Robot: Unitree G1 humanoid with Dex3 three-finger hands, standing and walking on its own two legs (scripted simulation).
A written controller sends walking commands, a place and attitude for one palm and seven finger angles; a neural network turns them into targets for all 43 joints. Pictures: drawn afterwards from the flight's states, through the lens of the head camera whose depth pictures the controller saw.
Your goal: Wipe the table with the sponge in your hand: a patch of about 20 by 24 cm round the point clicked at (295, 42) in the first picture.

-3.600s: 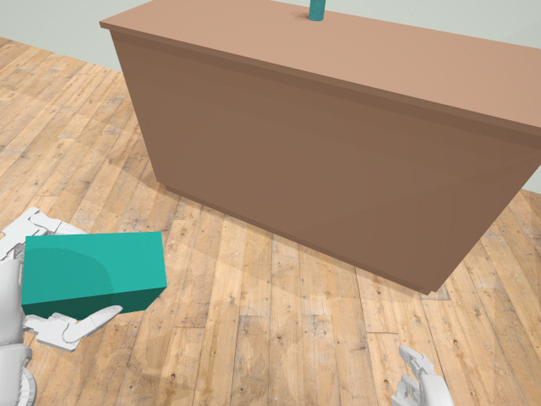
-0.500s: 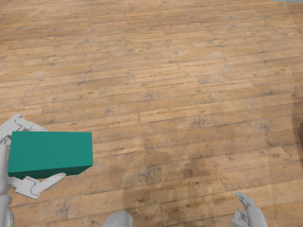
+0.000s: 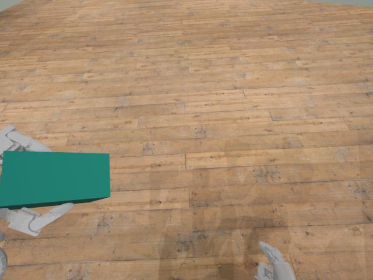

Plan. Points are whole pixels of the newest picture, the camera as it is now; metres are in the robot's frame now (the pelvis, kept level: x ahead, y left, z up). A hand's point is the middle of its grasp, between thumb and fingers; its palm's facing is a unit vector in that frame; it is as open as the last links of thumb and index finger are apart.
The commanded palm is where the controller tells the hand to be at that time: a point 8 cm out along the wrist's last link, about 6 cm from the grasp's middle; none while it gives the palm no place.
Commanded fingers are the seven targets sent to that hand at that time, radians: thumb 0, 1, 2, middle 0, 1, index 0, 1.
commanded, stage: walk around to get in front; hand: left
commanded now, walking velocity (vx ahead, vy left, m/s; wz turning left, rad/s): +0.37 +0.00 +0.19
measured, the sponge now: (71, 181) +0.23 +0.20 +0.17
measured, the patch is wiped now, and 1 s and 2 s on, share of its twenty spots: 0.00 0.00 0.00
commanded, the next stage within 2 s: turn to face it in 1.38 s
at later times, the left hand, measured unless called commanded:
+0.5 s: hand (60, 105) +0.37 +0.26 +0.20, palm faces +0.47 -0.79 -0.41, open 10.5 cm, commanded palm +0.30 +0.30 +0.20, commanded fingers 0.00 0.10 1.30 -1.20 -1.60 -1.20 -1.60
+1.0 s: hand (95, 70) +0.49 +0.24 +0.19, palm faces +0.50 -0.73 -0.47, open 10.5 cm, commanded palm +0.42 +0.28 +0.20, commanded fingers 0.00 0.10 1.30 -1.20 -1.60 -1.20 -1.60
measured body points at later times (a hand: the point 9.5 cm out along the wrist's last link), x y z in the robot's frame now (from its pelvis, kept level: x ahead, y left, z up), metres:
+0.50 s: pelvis +0.15 +0.01 +0.01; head +0.19 +0.02 +0.46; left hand +0.34 +0.30 +0.22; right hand +0.35 -0.21 -0.07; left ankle +0.18 +0.13 -0.72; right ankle +0.12 -0.12 -0.64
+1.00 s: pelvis +0.31 -0.03 +0.02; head +0.36 -0.02 +0.46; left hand +0.46 +0.27 +0.22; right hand +0.52 -0.27 -0.07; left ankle +0.36 +0.11 -0.69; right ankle +0.28 -0.14 -0.72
